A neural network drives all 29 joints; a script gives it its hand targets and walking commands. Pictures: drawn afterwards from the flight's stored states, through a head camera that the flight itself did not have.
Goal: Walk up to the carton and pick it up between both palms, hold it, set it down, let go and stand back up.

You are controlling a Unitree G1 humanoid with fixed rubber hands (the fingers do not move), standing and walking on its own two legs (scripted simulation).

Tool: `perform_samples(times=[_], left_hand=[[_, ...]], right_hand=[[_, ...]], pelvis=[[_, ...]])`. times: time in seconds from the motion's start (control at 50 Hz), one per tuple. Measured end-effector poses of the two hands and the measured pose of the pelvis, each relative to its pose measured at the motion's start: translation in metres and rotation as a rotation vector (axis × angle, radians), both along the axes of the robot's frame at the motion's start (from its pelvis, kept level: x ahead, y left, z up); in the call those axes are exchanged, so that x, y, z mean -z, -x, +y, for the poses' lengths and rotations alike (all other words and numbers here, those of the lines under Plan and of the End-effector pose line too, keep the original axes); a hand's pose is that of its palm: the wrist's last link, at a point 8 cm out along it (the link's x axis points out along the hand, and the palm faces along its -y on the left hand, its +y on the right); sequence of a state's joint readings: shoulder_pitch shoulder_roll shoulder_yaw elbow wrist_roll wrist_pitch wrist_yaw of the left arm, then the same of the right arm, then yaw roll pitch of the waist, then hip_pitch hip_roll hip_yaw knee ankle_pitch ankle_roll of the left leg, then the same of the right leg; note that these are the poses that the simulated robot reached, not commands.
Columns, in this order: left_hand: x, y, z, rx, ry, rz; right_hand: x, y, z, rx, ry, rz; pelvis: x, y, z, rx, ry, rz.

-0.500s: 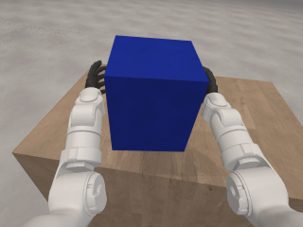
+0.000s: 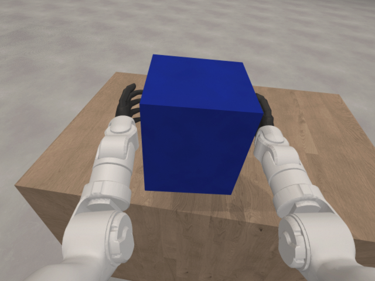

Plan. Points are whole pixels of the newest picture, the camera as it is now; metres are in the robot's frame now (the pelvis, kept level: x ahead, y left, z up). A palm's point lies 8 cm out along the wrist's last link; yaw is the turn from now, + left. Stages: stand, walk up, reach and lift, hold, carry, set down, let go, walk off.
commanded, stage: set down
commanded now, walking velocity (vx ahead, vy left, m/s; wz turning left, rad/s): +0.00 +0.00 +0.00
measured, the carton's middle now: (193, 127) +0.43 -0.02 +0.14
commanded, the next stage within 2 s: none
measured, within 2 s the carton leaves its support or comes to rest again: rests again in 1.52 s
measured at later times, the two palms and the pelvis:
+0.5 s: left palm (131, 130) +0.42 +0.12 +0.14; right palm (260, 137) +0.40 -0.17 +0.13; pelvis +0.01 +0.00 +0.00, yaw +0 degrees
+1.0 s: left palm (130, 137) +0.42 +0.13 +0.12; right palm (259, 142) +0.39 -0.17 +0.12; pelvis +0.01 +0.00 +0.00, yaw +0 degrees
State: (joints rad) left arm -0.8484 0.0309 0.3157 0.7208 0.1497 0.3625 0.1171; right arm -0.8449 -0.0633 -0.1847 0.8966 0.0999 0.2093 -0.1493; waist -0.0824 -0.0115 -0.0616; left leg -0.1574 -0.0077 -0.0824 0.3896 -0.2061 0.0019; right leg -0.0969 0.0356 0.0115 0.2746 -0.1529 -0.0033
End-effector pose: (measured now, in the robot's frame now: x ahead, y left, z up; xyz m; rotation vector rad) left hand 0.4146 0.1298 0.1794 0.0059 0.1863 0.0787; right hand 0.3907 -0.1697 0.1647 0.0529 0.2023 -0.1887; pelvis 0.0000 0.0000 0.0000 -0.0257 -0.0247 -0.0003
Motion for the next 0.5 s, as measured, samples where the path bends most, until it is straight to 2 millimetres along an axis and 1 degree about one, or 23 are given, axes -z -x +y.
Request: perform_samples(times=[0.28,0.5], left_hand=[[0.021,-0.007,-0.002,-0.001,0.007,0.028],[0.038,-0.01,-0.005,0.011,-0.003,0.044]], right_hand=[[0.018,-0.007,-0.002,0.002,0.003,0.026],[0.034,-0.007,-0.005,0.007,0.009,0.037]], pelvis=[[-0.001,-0.004,-0.003,-0.001,-0.002,0.029],[0.0,-0.008,-0.003,0.004,0.001,0.045]])
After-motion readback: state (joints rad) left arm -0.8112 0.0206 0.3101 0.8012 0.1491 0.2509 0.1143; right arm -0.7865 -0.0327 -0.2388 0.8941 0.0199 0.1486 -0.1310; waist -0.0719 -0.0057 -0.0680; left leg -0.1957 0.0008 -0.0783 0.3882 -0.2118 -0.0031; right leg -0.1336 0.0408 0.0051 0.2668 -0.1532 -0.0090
